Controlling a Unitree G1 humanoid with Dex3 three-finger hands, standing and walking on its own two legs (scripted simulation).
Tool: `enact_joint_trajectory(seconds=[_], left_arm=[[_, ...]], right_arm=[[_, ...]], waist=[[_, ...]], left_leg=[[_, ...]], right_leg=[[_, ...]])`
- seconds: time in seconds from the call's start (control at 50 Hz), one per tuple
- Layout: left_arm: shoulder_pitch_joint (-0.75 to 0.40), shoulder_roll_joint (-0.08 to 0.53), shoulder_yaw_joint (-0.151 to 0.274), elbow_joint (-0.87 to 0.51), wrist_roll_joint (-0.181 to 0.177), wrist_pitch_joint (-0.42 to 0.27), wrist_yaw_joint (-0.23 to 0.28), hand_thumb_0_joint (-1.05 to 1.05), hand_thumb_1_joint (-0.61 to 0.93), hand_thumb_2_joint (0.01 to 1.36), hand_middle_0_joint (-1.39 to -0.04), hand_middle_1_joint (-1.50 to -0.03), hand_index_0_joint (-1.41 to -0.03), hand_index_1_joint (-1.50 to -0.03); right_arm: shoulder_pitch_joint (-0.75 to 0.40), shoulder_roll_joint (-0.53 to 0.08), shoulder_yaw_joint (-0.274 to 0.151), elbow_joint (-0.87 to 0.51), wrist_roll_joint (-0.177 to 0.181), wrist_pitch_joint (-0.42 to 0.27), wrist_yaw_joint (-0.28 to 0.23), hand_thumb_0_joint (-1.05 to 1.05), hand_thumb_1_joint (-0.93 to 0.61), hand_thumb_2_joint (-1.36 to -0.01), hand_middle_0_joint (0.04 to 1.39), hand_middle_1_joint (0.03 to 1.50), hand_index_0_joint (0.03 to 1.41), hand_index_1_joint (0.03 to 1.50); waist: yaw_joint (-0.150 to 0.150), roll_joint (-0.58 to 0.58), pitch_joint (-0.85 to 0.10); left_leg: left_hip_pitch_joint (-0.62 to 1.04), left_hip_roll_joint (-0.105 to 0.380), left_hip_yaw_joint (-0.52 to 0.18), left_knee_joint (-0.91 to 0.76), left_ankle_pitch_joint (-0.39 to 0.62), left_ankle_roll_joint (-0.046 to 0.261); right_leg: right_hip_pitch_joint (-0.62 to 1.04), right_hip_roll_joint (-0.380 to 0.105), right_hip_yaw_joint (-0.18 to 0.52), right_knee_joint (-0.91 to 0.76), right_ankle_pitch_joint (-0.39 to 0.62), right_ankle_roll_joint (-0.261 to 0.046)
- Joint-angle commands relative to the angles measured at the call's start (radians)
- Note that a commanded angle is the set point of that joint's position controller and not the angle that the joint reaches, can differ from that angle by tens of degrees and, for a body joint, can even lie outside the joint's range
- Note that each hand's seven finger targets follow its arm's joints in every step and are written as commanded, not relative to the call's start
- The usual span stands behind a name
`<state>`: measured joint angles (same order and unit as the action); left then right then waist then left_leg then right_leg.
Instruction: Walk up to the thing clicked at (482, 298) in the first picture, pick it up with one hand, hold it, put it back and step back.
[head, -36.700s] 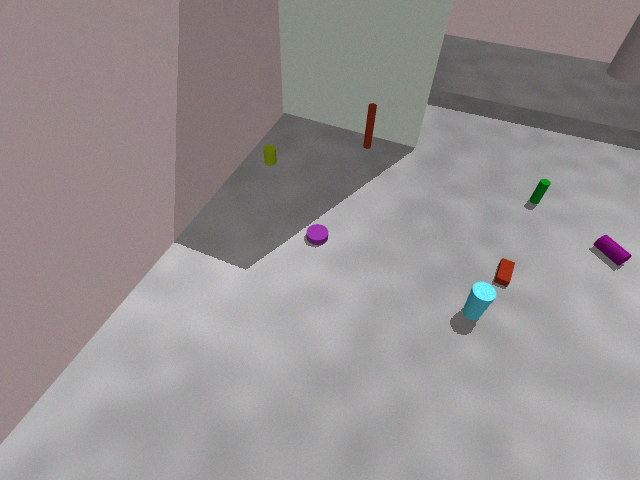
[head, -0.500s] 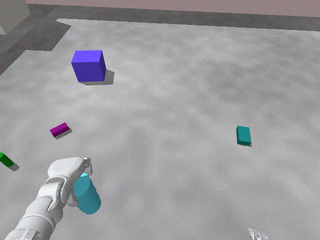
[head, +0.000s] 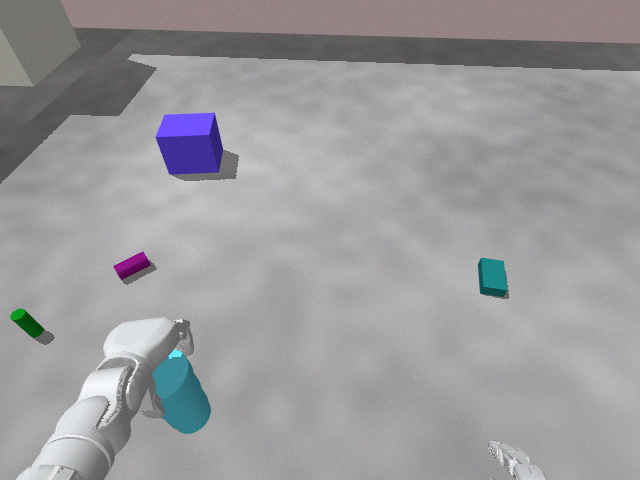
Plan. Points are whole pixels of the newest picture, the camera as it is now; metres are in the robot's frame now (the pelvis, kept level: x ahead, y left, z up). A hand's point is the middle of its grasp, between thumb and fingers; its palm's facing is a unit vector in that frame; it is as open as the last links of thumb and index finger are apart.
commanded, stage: hold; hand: left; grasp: from above
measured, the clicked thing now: (177, 395) +0.29 +0.22 -0.14
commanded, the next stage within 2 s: crouch in 0.80 s
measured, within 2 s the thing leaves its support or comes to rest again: neither
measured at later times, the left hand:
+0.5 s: hand (148, 375) +0.28 +0.23 -0.03, palm faces -0.46 -0.07 -0.88, open 10.3 cm
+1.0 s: hand (148, 372) +0.28 +0.23 -0.03, palm faces -0.47 -0.07 -0.88, open 10.4 cm
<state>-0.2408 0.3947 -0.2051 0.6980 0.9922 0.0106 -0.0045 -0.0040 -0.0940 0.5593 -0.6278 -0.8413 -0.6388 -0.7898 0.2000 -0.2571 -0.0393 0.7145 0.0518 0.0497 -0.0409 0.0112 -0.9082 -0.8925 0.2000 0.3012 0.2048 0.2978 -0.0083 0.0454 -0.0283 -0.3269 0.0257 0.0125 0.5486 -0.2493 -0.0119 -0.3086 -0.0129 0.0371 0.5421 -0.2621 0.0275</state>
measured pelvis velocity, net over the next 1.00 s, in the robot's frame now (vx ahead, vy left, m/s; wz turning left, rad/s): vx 0.00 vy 0.00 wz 0.00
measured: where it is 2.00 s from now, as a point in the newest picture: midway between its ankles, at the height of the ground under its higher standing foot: outside the picture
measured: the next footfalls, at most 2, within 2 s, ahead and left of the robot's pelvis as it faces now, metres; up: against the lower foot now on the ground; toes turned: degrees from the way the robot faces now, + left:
none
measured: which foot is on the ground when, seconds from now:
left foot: down 0.00-1.00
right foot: down 0.00-1.00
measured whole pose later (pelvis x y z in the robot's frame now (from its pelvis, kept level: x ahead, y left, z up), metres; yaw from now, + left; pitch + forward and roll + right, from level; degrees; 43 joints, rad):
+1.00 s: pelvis +0.00 +0.00 +0.01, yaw +0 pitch +0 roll +0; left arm -0.21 0.41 -0.20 0.61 0.99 0.00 -0.07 0.00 -0.09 0.57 -0.61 -0.85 -0.62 -0.80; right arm 0.17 -0.25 -0.02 0.70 0.06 0.06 -0.06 0.01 -0.91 -0.90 0.20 0.30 0.21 0.30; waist 0.01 0.05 -0.01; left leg -0.27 0.02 0.01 0.48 -0.22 -0.01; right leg -0.25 -0.02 0.04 0.48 -0.24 0.03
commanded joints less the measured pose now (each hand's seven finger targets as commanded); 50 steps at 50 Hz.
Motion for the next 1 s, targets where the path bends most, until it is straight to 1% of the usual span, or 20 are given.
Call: enact_joint_trajectory(seconds=[0.0, 0.14, 0.24, 0.28, 0.3, 0.32, 0.36, 0.38, 0.4, 0.44, 0.48, 0.56, 0.62, 0.64, 0.68, 0.7, 0.86, 0.88, 0.92, 0.98], left_arm=[[-0.396, 0.245, 0.125, -0.252, -0.006, -0.013, 0.035, 0.000, 0.638, 0.966, -0.929, -0.966, -0.969, -0.925], [-0.404, 0.249, 0.126, -0.283, -0.013, -0.010, 0.021, 0.000, 0.634, 0.913, -0.912, -0.965, -0.963, -0.914], [-0.395, 0.255, 0.134, -0.279, -0.013, -0.008, 0.010, 0.000, 0.627, 0.934, -0.913, -0.966, -0.959, -0.919], [-0.426, 0.246, 0.120, -0.324, -0.017, -0.013, 0.003, 0.000, 0.629, 0.941, -0.905, -0.988, -0.955, -0.936], [-0.395, 0.258, 0.132, -0.288, -0.015, -0.009, 0.002, 0.000, 0.630, 0.932, -0.905, -0.981, -0.956, -0.929], [-0.377, 0.236, 0.117, -0.292, -0.019, -0.008, -0.004, 0.000, 0.626, 0.945, -0.916, -0.966, -0.960, -0.921], [-0.391, 0.244, 0.123, -0.315, -0.023, -0.013, -0.008, 0.000, 0.633, 0.954, -0.923, -0.969, -0.966, -0.925], [-0.384, 0.263, 0.139, -0.321, -0.023, -0.015, -0.011, 0.000, 0.627, 0.960, -0.920, -0.975, -0.963, -0.931], [-0.391, 0.244, 0.119, -0.323, -0.020, -0.015, -0.014, 0.000, 0.628, 0.944, -0.915, -0.975, -0.962, -0.928], [-0.397, 0.277, 0.149, -0.309, -0.015, -0.016, -0.010, 0.000, 0.615, 0.954, -0.915, -0.956, -0.955, -0.915], [-0.397, 0.245, 0.127, -0.318, -0.019, -0.019, -0.014, 0.000, 0.618, 0.959, -0.916, -0.961, -0.956, -0.920], [-0.378, 0.256, 0.138, -0.324, -0.014, -0.023, -0.015, 0.000, 0.594, 0.968, -0.890, -0.982, -0.932, -0.939], [-0.386, 0.238, 0.121, -0.315, -0.016, -0.018, -0.011, 0.000, 0.614, 0.957, -0.910, -0.960, -0.951, -0.917], [-0.389, 0.253, 0.136, -0.296, -0.013, -0.018, -0.009, 0.000, 0.597, 0.958, -0.905, -0.956, -0.943, -0.917], [-0.365, 0.261, 0.145, -0.310, -0.011, -0.019, -0.005, 0.000, 0.602, 0.952, -0.905, -0.960, -0.946, -0.918], [-0.376, 0.250, 0.135, -0.325, -0.012, -0.019, -0.006, 0.000, 0.603, 0.974, -0.903, -0.971, -0.942, -0.931], [-0.372, 0.244, 0.131, -0.339, -0.011, -0.015, -0.010, 0.000, 0.590, 0.956, -0.901, -0.949, -0.938, -0.911], [-0.378, 0.244, 0.130, -0.340, -0.007, -0.015, -0.012, 0.000, 0.659, 0.876, -0.933, -0.976, -0.994, -0.914], [-0.377, 0.261, 0.144, -0.319, -0.007, -0.018, -0.011, 0.000, 0.521, 0.998, -0.817, -1.002, -0.855, -0.964], [-0.329, 0.235, 0.135, -0.278, -0.006, -0.026, -0.008, 0.000, 0.492, 1.043, -0.803, -1.027, -0.835, -0.996]], right_arm=[[-0.083, -0.134, -0.037, -0.138, 0.001, -0.046, -0.015, 0.000, -0.904, -0.898, 0.200, 0.300, 0.200, 0.300], [-0.111, -0.127, -0.027, -0.152, 0.004, -0.051, -0.019, 0.000, -0.906, -0.899, 0.200, 0.300, 0.200, 0.300], [-0.107, -0.128, -0.026, -0.145, 0.004, -0.055, -0.021, 0.000, -0.906, -0.899, 0.199, 0.300, 0.199, 0.300], [-0.115, -0.123, -0.023, -0.147, 0.005, -0.058, -0.023, 0.000, -0.908, -0.900, 0.199, 0.300, 0.200, 0.300], [-0.117, -0.125, -0.022, -0.143, 0.006, -0.057, -0.025, 0.000, -0.906, -0.899, 0.200, 0.300, 0.200, 0.300], [-0.119, -0.123, -0.021, -0.149, 0.006, -0.058, -0.025, 0.000, -0.907, -0.900, 0.199, 0.300, 0.200, 0.300], [-0.121, -0.123, -0.022, -0.146, 0.005, -0.058, -0.027, 0.000, -0.908, -0.900, 0.199, 0.300, 0.200, 0.300], [-0.122, -0.122, -0.022, -0.145, 0.005, -0.057, -0.028, 0.000, -0.909, -0.900, 0.199, 0.300, 0.200, 0.300], [-0.126, -0.122, -0.020, -0.149, 0.004, -0.058, -0.027, 0.000, -0.909, -0.901, 0.199, 0.300, 0.200, 0.300], [-0.120, -0.125, -0.021, -0.144, 0.005, -0.056, -0.029, 0.000, -0.907, -0.900, 0.200, 0.300, 0.200, 0.300], [-0.121, -0.118, -0.019, -0.147, 0.005, -0.054, -0.028, 0.000, -0.908, -0.900, 0.199, 0.300, 0.200, 0.300], [-0.121, -0.122, -0.022, -0.150, 0.004, -0.053, -0.027, 0.000, -0.906, -0.899, 0.200, 0.300, 0.200, 0.300], [-0.126, -0.124, -0.021, -0.150, 0.004, -0.051, -0.028, 0.000, -0.906, -0.899, 0.200, 0.300, 0.200, 0.300], [-0.116, -0.125, -0.022, -0.142, 0.002, -0.049, -0.027, 0.000, -0.907, -0.900, 0.199, 0.300, 0.199, 0.300], [-0.123, -0.124, -0.023, -0.149, 0.003, -0.049, -0.026, 0.000, -0.907, -0.900, 0.200, 0.300, 0.200, 0.300], [-0.120, -0.125, -0.025, -0.152, 0.001, -0.048, -0.025, 0.000, -0.905, -0.899, 0.200, 0.300, 0.200, 0.300], [-0.124, -0.120, -0.023, -0.153, 0.002, -0.044, -0.027, 0.000, -0.908, -0.900, 0.199, 0.300, 0.200, 0.300], [-0.122, -0.119, -0.025, -0.150, 0.003, -0.042, -0.028, 0.000, -0.929, -0.913, 0.200, 0.301, 0.201, 0.301], [-0.116, -0.124, -0.024, -0.144, 0.003, -0.041, -0.029, 0.000, -0.888, -0.897, 0.201, 0.301, 0.201, 0.301], [-0.110, -0.121, -0.026, -0.140, 0.003, -0.036, -0.028, 0.000, -0.889, -0.897, 0.201, 0.301, 0.201, 0.301]], waist=[[0.003, -0.001, -0.251], [0.009, 0.000, -0.225], [0.006, 0.008, -0.228], [0.008, 0.011, -0.267], [0.012, 0.006, -0.248], [0.007, -0.004, -0.221], [0.004, -0.006, -0.240], [0.016, 0.003, -0.252], [0.007, 0.009, -0.247], [0.016, 0.016, -0.245], [0.008, 0.007, -0.229], [0.021, 0.026, -0.254], [0.006, 0.015, -0.239], [0.004, 0.001, -0.226], [0.024, 0.030, -0.232], [0.013, 0.027, -0.249], [0.017, 0.014, -0.251], [0.014, 0.019, -0.253], [0.007, -0.015, -0.252], [0.009, -0.024, -0.214]], left_leg=[[0.157, -0.037, 0.008, -0.079, 0.140, 0.020], [0.159, -0.040, 0.011, -0.100, 0.095, 0.019], [0.176, -0.034, 0.007, -0.104, 0.104, 0.018], [0.189, -0.039, 0.010, -0.100, 0.139, 0.020], [0.186, -0.038, 0.011, -0.102, 0.142, 0.019], [0.177, -0.039, 0.013, -0.105, 0.133, 0.021], [0.192, -0.039, 0.014, -0.107, 0.137, 0.023], [0.196, -0.037, 0.012, -0.108, 0.145, 0.022], [0.202, -0.035, 0.010, -0.111, 0.158, 0.020], [0.200, -0.035, 0.010, -0.112, 0.163, 0.019], [0.195, -0.037, 0.014, -0.113, 0.154, 0.022], [0.211, -0.035, 0.009, -0.114, 0.183, 0.017], [0.218, -0.031, 0.007, -0.116, 0.191, 0.016], [0.208, -0.031, 0.005, -0.116, 0.187, 0.017], [0.212, -0.031, 0.004, -0.123, 0.179, 0.013], [0.223, -0.032, 0.005, -0.121, 0.182, 0.015], [0.225, -0.037, 0.009, -0.116, 0.197, 0.018], [0.225, -0.040, 0.013, -0.114, 0.205, 0.020], [0.223, -0.039, 0.011, -0.111, 0.212, 0.024], [0.199, -0.038, 0.010, -0.110, 0.219, 0.022]], right_leg=[[0.039, 0.038, -0.026, -0.097, 0.117, -0.028], [0.031, 0.037, -0.025, -0.119, 0.067, -0.030], [0.036, 0.039, -0.024, -0.118, 0.079, -0.031], [0.050, 0.036, -0.022, -0.114, 0.115, -0.029], [0.044, 0.038, -0.025, -0.119, 0.112, -0.030], [0.043, 0.036, -0.024, -0.124, 0.106, -0.028], [0.048, 0.035, -0.024, -0.125, 0.112, -0.028], [0.059, 0.037, -0.027, -0.125, 0.115, -0.029], [0.055, 0.038, -0.029, -0.119, 0.129, -0.031], [0.062, 0.040, -0.031, -0.121, 0.130, -0.032], [0.056, 0.038, -0.028, -0.126, 0.127, -0.030], [0.069, 0.040, -0.033, -0.119, 0.144, -0.034], [0.055, 0.042, -0.036, -0.121, 0.153, -0.035], [0.058, 0.042, -0.036, -0.124, 0.152, -0.032], [0.065, 0.041, -0.038, -0.125, 0.141, -0.037], [0.061, 0.040, -0.036, -0.126, 0.147, -0.036], [0.073, 0.036, -0.034, -0.131, 0.163, -0.033], [0.070, 0.034, -0.031, -0.130, 0.176, -0.032], [0.082, 0.035, -0.032, -0.130, 0.187, -0.028], [0.068, 0.036, -0.035, -0.127, 0.189, -0.031]])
